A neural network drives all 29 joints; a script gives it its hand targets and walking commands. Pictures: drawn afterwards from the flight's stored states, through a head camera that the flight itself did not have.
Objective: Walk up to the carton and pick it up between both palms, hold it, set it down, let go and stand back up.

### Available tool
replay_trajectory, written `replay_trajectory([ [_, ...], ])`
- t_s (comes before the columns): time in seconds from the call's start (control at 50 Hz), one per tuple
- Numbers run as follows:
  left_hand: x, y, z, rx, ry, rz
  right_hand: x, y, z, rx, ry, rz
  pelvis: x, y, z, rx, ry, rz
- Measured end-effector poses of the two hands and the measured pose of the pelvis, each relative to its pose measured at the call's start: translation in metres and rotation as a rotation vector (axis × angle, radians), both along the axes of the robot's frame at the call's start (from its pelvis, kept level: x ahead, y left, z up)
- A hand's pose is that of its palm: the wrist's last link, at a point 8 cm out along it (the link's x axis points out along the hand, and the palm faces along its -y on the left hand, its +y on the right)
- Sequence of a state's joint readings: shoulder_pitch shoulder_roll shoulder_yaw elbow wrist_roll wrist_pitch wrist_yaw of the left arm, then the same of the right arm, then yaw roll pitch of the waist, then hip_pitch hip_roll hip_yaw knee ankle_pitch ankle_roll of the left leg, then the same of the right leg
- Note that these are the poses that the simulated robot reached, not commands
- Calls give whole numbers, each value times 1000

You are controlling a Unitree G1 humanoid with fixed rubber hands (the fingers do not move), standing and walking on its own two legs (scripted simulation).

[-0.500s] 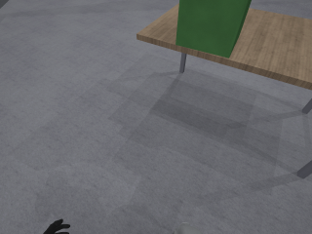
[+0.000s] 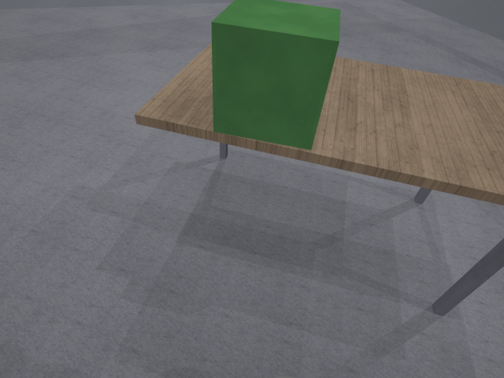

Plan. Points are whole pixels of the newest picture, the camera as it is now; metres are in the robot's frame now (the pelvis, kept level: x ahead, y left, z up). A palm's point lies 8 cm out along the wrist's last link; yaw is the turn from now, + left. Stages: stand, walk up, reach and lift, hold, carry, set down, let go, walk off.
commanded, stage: walk up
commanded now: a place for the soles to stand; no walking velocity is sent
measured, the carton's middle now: (275, 72) +0.91 -0.07 +0.10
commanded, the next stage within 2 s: none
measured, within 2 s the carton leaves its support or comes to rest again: neither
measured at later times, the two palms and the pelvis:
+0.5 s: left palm (150, 299) +0.32 +0.19 -0.12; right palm (391, 323) +0.28 -0.29 -0.11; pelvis +0.23 -0.03 +0.00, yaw -2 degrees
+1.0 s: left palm (204, 200) +0.59 +0.11 -0.11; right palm (391, 266) +0.43 -0.35 -0.15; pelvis +0.46 -0.11 -0.01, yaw -4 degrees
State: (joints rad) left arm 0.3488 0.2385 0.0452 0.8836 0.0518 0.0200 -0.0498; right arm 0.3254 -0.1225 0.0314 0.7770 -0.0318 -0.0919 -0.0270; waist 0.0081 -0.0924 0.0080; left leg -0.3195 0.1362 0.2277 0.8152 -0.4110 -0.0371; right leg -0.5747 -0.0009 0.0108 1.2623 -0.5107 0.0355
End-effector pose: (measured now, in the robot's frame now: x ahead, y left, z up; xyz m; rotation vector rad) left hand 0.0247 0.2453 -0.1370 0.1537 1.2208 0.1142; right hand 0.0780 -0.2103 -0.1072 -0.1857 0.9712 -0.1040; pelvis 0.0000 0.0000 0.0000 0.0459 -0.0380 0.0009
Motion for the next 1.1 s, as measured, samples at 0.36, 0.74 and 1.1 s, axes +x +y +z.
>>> replay_trajectory([
  [0.36,292,-64,31,69,-281,-147,71,-93,-32,-25,327,-143,169,-41,-8,-62,-29,-82],
  [0.74,396,-46,3,20,-51,-136,297,-58,1,-13,55,-176,347,-47,2,-3,-5,-98],
  [1.1,569,-140,27,42,-208,-72,434,-162,-21,-29,240,-83,494,-114,0,-56,-34,-17],
])
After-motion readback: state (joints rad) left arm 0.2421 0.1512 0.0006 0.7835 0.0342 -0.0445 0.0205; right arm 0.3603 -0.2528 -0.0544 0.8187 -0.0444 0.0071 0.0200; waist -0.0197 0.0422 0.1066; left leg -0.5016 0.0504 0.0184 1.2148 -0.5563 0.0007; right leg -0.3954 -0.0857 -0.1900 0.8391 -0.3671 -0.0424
